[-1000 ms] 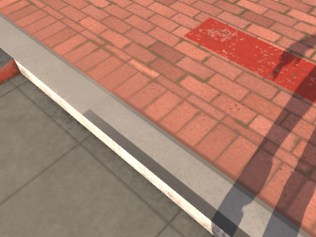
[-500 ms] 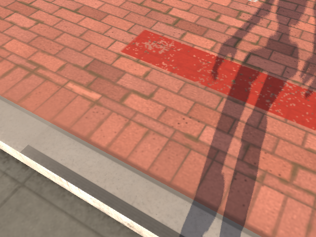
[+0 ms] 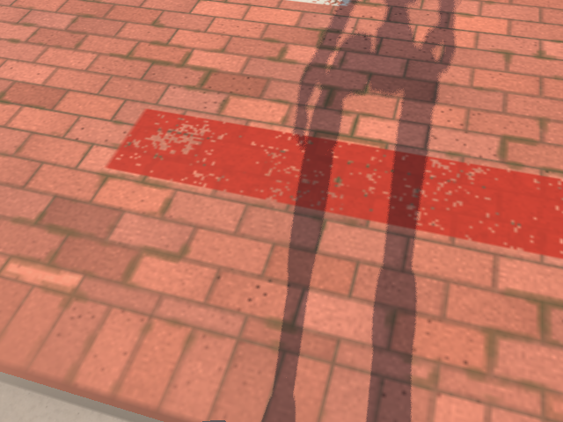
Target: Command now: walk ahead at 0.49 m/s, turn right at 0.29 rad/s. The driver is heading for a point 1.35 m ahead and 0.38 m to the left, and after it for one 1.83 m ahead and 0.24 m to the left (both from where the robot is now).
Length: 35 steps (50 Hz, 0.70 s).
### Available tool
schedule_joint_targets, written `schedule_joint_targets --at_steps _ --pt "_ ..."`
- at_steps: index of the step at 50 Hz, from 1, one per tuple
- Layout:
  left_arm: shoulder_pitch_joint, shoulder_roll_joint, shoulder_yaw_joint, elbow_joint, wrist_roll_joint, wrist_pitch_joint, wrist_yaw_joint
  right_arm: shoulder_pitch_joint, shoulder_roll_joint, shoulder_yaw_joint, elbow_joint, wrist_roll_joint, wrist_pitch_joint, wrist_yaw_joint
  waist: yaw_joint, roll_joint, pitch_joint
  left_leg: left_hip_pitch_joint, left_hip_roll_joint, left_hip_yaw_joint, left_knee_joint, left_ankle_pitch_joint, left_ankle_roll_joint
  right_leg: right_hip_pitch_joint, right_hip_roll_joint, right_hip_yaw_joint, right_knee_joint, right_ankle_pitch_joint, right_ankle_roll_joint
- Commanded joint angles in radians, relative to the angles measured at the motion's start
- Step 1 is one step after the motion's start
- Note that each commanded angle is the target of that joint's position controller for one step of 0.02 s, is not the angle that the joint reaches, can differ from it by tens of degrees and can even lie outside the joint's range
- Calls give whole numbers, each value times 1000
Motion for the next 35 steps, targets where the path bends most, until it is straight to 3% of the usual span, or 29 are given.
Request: schedule_joint_targets --at_steps 1,3,4,5,6,7,8,9,10,11,12,13,14,15,16,17,18,19,20,21,22,24,27,29,32,35 --pt "108 129 13 7 9 -24 8 -221 -6 22 -184 2 -16 -12 22 -83 88 -420 -11 66 142 -126 34 161 -324 298 -174 126 -153" --pt "144 107 1 57 8 -24 21 -283 5 36 -248 11 -10 -14 22 -116 103 -400 -13 80 50 -171 68 174 -317 230 -223 256 -110" --pt "123 117 1 47 0 -18 31 -247 3 44 -256 6 1 -5 1 -82 59 -220 -6 91 -105 -116 89 140 -328 175 -302 375 -102" --pt "104 108 -2 57 -10 -15 32 -219 -8 42 -251 17 10 4 -10 -78 52 -45 -14 115 -255 -44 111 92 -307 101 -358 469 -86" --pt "70 93 -12 34 -15 -18 25 -176 -11 39 -225 30 12 14 -14 -63 13 157 -50 170 -374 20 131 61 -287 27 -364 707 -74" --pt "15 122 -12 10 -21 -23 20 -99 -11 35 -193 38 16 17 -69 -80 -46 369 -98 209 -460 63 154 28 -292 -46 -309 1102 -58" --pt "29 171 0 6 -23 -24 20 -27 -32 22 -161 38 19 17 -95 -125 -114 489 -147 236 -492 38 158 81 -322 -58 -203 1418 -49" --pt "28 206 17 10 -8 -17 22 122 -58 5 -107 46 18 12 -154 -167 -204 579 -183 212 -540 14 168 186 -349 -55 -32 1610 -31" --pt "2 244 37 9 -4 -13 18 246 -98 -11 -67 58 10 11 -204 -200 -243 649 -202 159 -669 -19 187 253 -368 -61 162 1678 -7" --pt "-22 248 49 1 -13 -19 12 351 -143 -34 -21 50 0 13 -262 -158 -289 805 -184 27 -837 -14 226 199 -328 -88 446 1497 20" --pt "-19 64 -4 -61 7 -26 -1 349 -296 -72 -2 97 -39 19 -158 275 -334 1115 86 -615 -1188 145 366 -241 -84 -35 888 381 55" --pt "56 81 -5 -40 46 -66 -50 327 -248 -74 -12 73 -43 -13 -137 281 -476 1222 203 -1132 -1422 112 416 -418 -11 121 1248 49 57" --pt "-22 128 14 -71 2 -83 -73 232 -175 -56 -16 75 -59 -19 -98 91 -256 1096 212 -1055 -1418 30 378 -560 -47 118 1407 17 58" --pt "-159 105 -3 -135 -16 -86 -72 235 -109 -39 20 84 -70 -3 -91 -102 -107 939 176 -864 -1391 45 342 -608 -81 72 1442 -13 47" --pt "-227 58 -20 -185 -14 -82 -68 221 -66 -23 52 74 -82 12 -36 -204 -16 805 132 -697 -1373 82 304 -638 -126 44 1438 -19 26" --pt "-236 24 -35 -210 -5 -68 -58 185 -36 -14 76 60 -89 22 15 -179 16 701 52 -526 -1382 170 259 -616 -175 35 1414 34 6" --pt "-215 2 -52 -235 -14 -61 -51 153 -18 -12 76 66 -90 23 48 -123 34 628 5 -405 -1383 266 255 -605 -197 26 1375 63 15" --pt "-187 19 -54 -244 -22 -52 -41 131 -38 -19 68 80 -93 26 69 -103 54 611 -40 -310 -1392 320 263 -620 -217 -10 1262 70 36" --pt "-192 47 -47 -246 -19 -48 -36 129 -22 -11 64 83 -100 33 70 -91 32 607 -77 -246 -1409 366 257 -593 -229 -38 1153 107 42" --pt "-223 45 -48 -258 -6 -44 -28 153 -36 -15 76 85 -105 36 64 -79 21 583 -108 -194 -1415 461 233 -575 -229 -78 1071 146 50" --pt "-268 41 -50 -287 13 -44 -21 199 -69 -26 87 93 -111 31 39 -49 18 583 -120 -179 -1425 589 220 -557 -220 -111 950 178 71" --pt "-397 21 -55 -336 19 -48 -7 304 -94 -38 110 98 -103 7 -29 0 -13 699 -112 -187 -1439 683 204 -574 -194 -142 748 248 121" --pt "-559 -5 -58 -380 -15 -48 -9 396 -106 -46 124 102 -80 -27 -102 28 -29 892 -85 -244 -1431 644 164 -600 -147 -123 395 315 162" --pt "-641 17 -47 -392 -29 -50 -22 409 -136 -57 126 106 -66 -42 -129 68 -22 989 -47 -301 -1429 585 160 -607 -128 -106 230 331 177" --pt "-688 50 -31 -392 -28 -67 -46 426 -135 -66 136 109 -41 -50 -144 78 -29 1107 -4 -373 -1368 583 161 -580 -112 -75 104 346 155" --pt "-631 75 -10 -374 -26 -86 -50 366 -155 -84 120 102 -22 -60 -94 81 -29 1089 1 -393 -1284 707 161 -402 -93 -56 20 306 113"
Velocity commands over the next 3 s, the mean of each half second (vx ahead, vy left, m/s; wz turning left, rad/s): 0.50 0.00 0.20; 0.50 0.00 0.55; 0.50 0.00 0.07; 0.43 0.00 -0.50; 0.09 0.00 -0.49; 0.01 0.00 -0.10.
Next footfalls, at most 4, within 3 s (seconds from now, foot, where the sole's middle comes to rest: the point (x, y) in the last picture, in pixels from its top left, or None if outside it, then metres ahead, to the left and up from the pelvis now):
0.22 left None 0.33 0.10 -0.67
0.76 right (298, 308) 0.71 0.05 -0.67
1.32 left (160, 264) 0.83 0.41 -0.67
1.82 right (226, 163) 1.19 0.27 -0.67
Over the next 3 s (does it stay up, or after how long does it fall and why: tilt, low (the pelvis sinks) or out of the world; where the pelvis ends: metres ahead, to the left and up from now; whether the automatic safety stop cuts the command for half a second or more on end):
stays up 1.22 0.34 0.10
